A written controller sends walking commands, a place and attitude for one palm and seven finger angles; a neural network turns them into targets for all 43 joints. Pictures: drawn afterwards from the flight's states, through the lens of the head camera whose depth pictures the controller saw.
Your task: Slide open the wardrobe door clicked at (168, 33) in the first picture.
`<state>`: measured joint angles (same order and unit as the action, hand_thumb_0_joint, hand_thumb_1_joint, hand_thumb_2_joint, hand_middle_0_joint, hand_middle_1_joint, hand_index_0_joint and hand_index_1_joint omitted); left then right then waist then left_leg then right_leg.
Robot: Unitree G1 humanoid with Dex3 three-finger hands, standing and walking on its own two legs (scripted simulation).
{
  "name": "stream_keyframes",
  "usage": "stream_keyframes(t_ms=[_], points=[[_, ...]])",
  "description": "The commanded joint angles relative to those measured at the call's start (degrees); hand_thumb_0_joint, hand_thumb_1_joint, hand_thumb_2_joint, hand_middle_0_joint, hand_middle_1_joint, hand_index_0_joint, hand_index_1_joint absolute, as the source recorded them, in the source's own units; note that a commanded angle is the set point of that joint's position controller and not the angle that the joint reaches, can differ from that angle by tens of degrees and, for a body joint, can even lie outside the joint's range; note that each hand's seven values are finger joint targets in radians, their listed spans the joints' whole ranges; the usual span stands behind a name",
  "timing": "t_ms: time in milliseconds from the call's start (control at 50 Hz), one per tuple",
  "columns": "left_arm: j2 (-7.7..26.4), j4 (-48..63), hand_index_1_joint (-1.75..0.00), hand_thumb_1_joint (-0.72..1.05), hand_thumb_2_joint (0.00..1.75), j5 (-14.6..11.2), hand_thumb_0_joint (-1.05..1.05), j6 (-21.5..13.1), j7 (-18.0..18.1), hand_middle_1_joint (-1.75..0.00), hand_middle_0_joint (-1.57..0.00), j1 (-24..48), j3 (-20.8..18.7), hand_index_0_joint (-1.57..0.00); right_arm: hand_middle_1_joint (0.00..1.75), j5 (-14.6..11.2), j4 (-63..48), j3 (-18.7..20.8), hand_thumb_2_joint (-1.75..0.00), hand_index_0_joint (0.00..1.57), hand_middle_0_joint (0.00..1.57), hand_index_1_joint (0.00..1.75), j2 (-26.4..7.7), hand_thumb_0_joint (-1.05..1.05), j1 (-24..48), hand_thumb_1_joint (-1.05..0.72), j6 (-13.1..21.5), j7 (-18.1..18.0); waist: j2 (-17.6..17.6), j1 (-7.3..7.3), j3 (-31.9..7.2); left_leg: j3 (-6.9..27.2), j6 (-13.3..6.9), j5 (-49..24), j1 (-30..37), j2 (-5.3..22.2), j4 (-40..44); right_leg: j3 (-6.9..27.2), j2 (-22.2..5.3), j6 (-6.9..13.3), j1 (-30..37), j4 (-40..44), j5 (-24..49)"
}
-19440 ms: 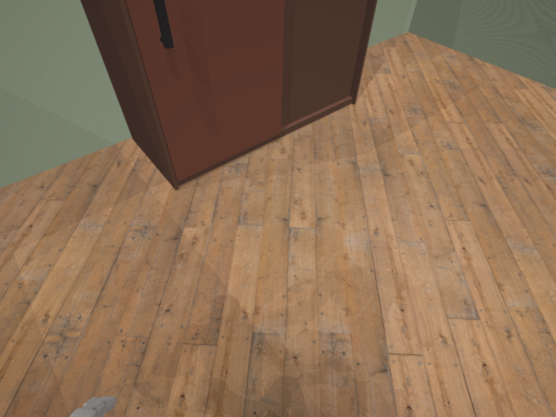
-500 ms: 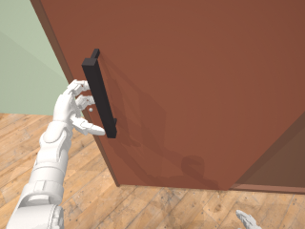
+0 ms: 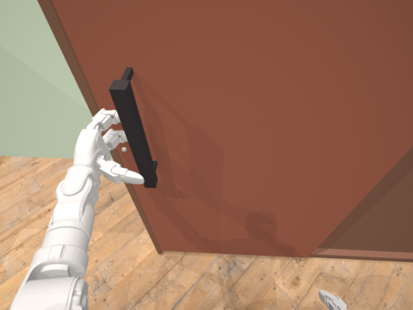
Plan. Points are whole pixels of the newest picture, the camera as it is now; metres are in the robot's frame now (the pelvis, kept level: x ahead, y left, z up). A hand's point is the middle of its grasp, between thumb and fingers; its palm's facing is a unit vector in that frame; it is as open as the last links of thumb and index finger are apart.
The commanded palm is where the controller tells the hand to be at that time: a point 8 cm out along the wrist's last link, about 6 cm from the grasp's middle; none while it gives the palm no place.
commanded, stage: slide the fingers in behind the handle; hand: left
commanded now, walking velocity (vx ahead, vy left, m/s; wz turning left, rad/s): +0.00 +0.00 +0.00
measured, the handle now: (141, 136) +0.44 +0.14 +0.10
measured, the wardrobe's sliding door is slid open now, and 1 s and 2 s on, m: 0.00 0.00 0.00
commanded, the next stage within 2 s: grip the handle and tug to test in 1.50 s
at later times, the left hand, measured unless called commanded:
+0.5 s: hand (130, 158) +0.37 +0.15 +0.11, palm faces -0.02 -1.00 -0.01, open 14.1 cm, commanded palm +0.34 +0.20 +0.12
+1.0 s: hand (139, 157) +0.37 +0.13 +0.11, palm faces -0.03 -1.00 -0.01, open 14.1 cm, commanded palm +0.34 +0.18 +0.12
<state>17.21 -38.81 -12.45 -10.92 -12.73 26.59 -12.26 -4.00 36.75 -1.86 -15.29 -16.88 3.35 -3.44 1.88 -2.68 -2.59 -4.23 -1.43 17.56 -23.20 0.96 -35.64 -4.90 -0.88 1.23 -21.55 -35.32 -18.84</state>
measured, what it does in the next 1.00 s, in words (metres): stands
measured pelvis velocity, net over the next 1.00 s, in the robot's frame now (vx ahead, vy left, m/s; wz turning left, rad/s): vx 0.00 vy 0.00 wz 0.00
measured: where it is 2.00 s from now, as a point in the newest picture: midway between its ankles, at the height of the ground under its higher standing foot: outside the picture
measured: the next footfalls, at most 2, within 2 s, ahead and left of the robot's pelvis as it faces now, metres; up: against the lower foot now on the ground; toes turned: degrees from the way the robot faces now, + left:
none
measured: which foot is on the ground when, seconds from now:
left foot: down 0.00-1.00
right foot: down 0.00-1.00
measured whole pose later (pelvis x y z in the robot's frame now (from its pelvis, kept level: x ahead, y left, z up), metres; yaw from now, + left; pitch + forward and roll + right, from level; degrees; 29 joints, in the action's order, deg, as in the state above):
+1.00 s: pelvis +0.00 +0.00 +0.00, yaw +0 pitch +3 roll +0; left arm 12.2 -24.3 -11.7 -6.7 -6.1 17.8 -7.1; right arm -3.8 35.8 -1.4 -14.8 -15.1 3.8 -2.3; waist 2.2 -1.8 -2.6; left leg -4.3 -1.0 17.6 -20.2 1.2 -34.3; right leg -4.7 -0.5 1.5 -18.7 -34.3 -18.9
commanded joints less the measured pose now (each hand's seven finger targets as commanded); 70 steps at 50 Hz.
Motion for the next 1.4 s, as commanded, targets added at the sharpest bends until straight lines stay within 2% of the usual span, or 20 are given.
stream_keyframes(t_ms=[0,40,60,160,240,300,440,500,540,620,700,740,860,940,960,1040,1160,1300,1340,1380], points=[[9.91,18.21,-1.2,-0.5,0.3,-0.95,0.0,-3.87,0.45,-1.2,-0.3,16.76,-2.79,-0.3,0.3,0.1,-8.7,3.11,-0.9,0.2,0.2,0.3,-7.15,0.0,2.8,-0.9,2.93,0.14,-0.14,1.59,-18.26,4.68,-0.52,-15.12,12.03,-0.57,3.37,3.09,0.98,0.3,5.25,3.78,19.8],[9.21,20.67,-1.2,-0.5,0.3,-1.27,0.0,-3.77,0.76,-1.2,-0.3,13.18,-2.55,-0.3,0.3,0.1,-9.07,3.24,-0.9,0.2,0.2,0.3,-7.16,0.0,2.98,-0.9,2.99,0.34,-2.51,1.87,-18.69,4.65,-0.58,-16.53,11.83,-0.36,3.54,2.76,0.99,0.2,6.81,3.78,21.12],[7.74,21.85,-1.2,-0.5,0.3,-1.35,0.0,-3.47,0.82,-1.2,-0.3,12.82,-1.46,-0.3,0.3,-0.1,-9.34,3.26,-0.9,0.2,0.2,0.3,-6.9,0.0,3.54,-0.9,3.16,0.42,-1.14,1.69,-17.97,4.33,-0.45,-16.7,11.99,-0.36,3.58,2.87,1.0,0.14,6.21,3.74,21.54],[8.54,21.36,-1.2,-0.5,0.3,-0.59,0.0,-0.88,2.48,-1.2,-0.3,15.15,-1.47,-0.3,0.3,-0.3,-8.67,2.93,-0.9,0.2,0.2,0.3,-7.2,0.0,4.4,-0.9,2.79,-0.04,-3.29,0.22,-10.86,4.42,-0.66,-10.64,9.29,-0.38,4.5,2.94,0.93,-0.3,2.99,5.31,16.31],[6.61,27.38,-1.2,-0.5,0.3,-0.06,0.0,-1.66,3.34,-1.2,-0.3,16.1,0.5,-0.3,0.3,0.01,-9.21,3.01,-0.9,0.2,0.2,0.3,-6.58,0.0,5.18,-0.9,3.51,-0.09,0.87,0.8,-16.1,4.65,-0.46,-13.52,13.31,-0.36,3.88,2.96,0.8,0.14,4.02,4.58,17.14],[4.6,27.31,-1.2,-0.5,0.3,-0.24,0.0,-1.93,3.48,-1.2,-0.3,17.72,2.46,-0.3,0.3,0.08,-8.5,2.78,-0.9,0.2,0.2,0.3,-6.32,0.0,5.07,-0.9,3.91,-0.05,0.22,0.15,-16.95,5.43,-0.11,-14.21,14.52,-0.28,3.71,2.6,1.02,0.21,3.48,4.15,17.43],[4.54,24.71,-1.2,-0.5,0.3,0.03,0.0,-0.76,4.21,-1.2,-0.3,15.45,2.45,-0.3,0.3,0.11,-8.0,2.83,-0.9,0.2,0.2,0.3,-6.78,0.0,5.43,-0.9,3.89,0.13,-4.19,0.32,-14.84,5.14,-0.44,-13.19,12.47,-0.28,3.76,2.57,0.82,-0.07,4.08,4.74,17.77],[2.37,26.32,-1.2,-0.5,0.3,0.27,0.0,-0.79,4.23,-1.2,-0.3,16.46,4.34,-0.3,0.3,0.09,-8.52,2.64,-0.9,0.2,0.2,0.3,-6.25,0.0,6.02,-0.9,4.0,0.29,-1.59,0.36,-15.13,5.17,-0.27,-13.09,13.06,-0.54,3.83,2.53,0.76,0.09,3.55,4.4,17.63],[4.26,24.34,-1.2,-0.5,0.3,0.32,0.0,-0.38,4.58,-1.2,-0.3,14.13,2.43,-0.3,0.3,0.19,-8.1,2.78,-0.9,0.2,0.2,0.3,-6.63,0.0,5.6,-0.9,3.71,0.25,-3.1,0.75,-14.56,5.01,-0.37,-12.89,12.15,-0.36,3.8,2.54,0.75,-0.01,4.13,4.78,17.42],[2.99,25.55,-1.2,-0.5,0.3,0.23,0.0,0.08,5.07,-1.2,-0.3,14.4,2.91,-0.3,0.3,0.14,-8.72,2.65,-0.9,0.2,0.2,0.3,-6.14,0.0,5.96,-0.9,3.6,0.47,-0.84,1.18,-15.19,4.88,-0.12,-13.42,12.32,-0.71,4.02,2.63,0.72,0.18,4.51,4.42,18.01],[3.63,27.32,-1.2,-0.5,0.3,0.35,0.0,-0.02,5.97,-1.2,-0.3,13.66,1.91,-0.3,0.3,0.3,-9.09,2.79,-0.9,0.2,0.2,0.3,-5.97,0.0,5.8,-0.9,3.39,0.71,-2.22,1.49,-16.65,4.37,-0.18,-14.7,12.35,-0.71,4.03,2.75,0.77,-0.03,6.12,4.32,19.96],[6.34,27.05,-1.2,-0.5,0.3,0.45,0.0,-0.37,6.78,-1.2,-0.3,11.27,-0.79,-0.3,0.3,0.56,-8.95,2.92,-0.9,0.2,0.2,0.3,-6.35,0.0,5.73,-0.9,3.25,0.74,-4.15,2.25,-16.41,4.25,-0.33,-15.06,11.34,-0.55,4.11,2.9,0.7,-0.13,7.57,4.49,20.66],[2.24,28.41,-1.2,-0.5,0.3,0.63,0.0,-0.3,6.09,-1.2,-0.3,10.3,3.09,-0.3,0.3,0.23,-9.25,2.93,-0.9,0.2,0.2,0.3,-5.82,0.0,5.9,-0.9,3.26,1.1,-0.77,1.4,-14.89,3.58,-0.32,-15.1,12.03,-0.71,4.11,3.12,0.83,-0.11,6.45,4.88,21.32],[2.89,28.12,-1.2,-0.5,0.3,0.4,0.0,0.13,6.03,-1.2,-0.3,11.05,2.85,-0.3,0.3,0.16,-8.97,3.04,-0.9,0.2,0.2,0.3,-6.18,0.0,5.82,-0.9,3.07,0.82,-2.37,1.07,-13.72,3.75,-0.36,-13.6,11.23,-0.65,4.08,3.04,0.89,-0.2,6.01,5.18,19.98],[0.02,28.89,-1.2,-0.5,0.3,0.46,0.0,0.11,5.85,-1.2,-0.3,11.59,5.52,-0.3,0.3,0.12,-9.24,2.92,-0.9,0.2,0.2,0.3,-5.79,0.0,5.98,-0.9,3.21,0.97,-1.83,0.57,-14.03,3.82,-0.41,-13.58,12.08,-0.67,4.22,2.9,0.99,-0.23,5.29,5.18,19.72],[2.14,27.76,-1.2,-0.5,0.3,0.52,0.0,0.28,6.44,-1.2,-0.3,8.8,3.15,-0.3,0.3,0.34,-8.96,3.2,-0.9,0.2,0.2,0.3,-6.29,0.0,5.44,-0.9,3.14,0.99,-4.72,1.24,-14.97,3.82,-0.47,-14.49,11.49,-0.64,3.93,2.88,0.92,-0.35,6.67,5.03,21.15],[1.34,28.59,-1.2,-0.5,0.3,1.05,0.0,0.18,6.11,-1.2,-0.3,11.14,4.58,-0.3,0.3,0.23,-9.16,3.03,-0.9,0.2,0.2,0.3,-5.9,0.0,5.91,-0.9,2.76,1.0,-1.61,0.83,-14.36,3.71,-0.44,-14.23,11.86,-0.88,3.91,3.1,0.9,-0.22,5.74,4.92,20.63],[0.16,28.95,-1.2,-0.5,0.3,0.76,0.0,0.67,6.3,-1.2,-0.3,12.2,5.36,-0.3,0.3,0.3,-9.25,3.17,-0.9,0.2,0.2,0.3,-5.91,0.0,5.82,-0.9,2.76,1.07,-2.5,0.66,-15.34,4.11,-0.37,-14.86,12.95,-0.73,3.6,2.8,1.11,-0.21,5.07,4.71,20.62],[2.12,27.8,-1.2,-0.5,0.3,0.98,0.0,0.69,6.62,-1.2,-0.3,11.14,3.79,-0.3,0.3,0.33,-8.85,3.18,-0.9,0.2,0.2,0.3,-6.39,0.0,5.61,-0.9,2.48,0.94,-4.14,0.77,-14.53,4.3,-0.41,-14.59,12.22,-0.58,3.71,2.61,1.05,-0.26,5.34,4.91,20.03],[1.1,29.06,-1.2,-0.5,0.3,1.07,0.0,0.66,6.76,-1.2,-0.3,11.83,4.68,-0.3,0.3,0.22,-9.2,3.03,-0.9,0.2,0.2,0.3,-5.86,0.0,5.95,-0.9,2.46,1.09,-2.14,0.89,-15.11,4.28,-0.24,-15.12,12.89,-0.69,3.78,2.6,1.07,-0.06,5.22,4.62,20.24]])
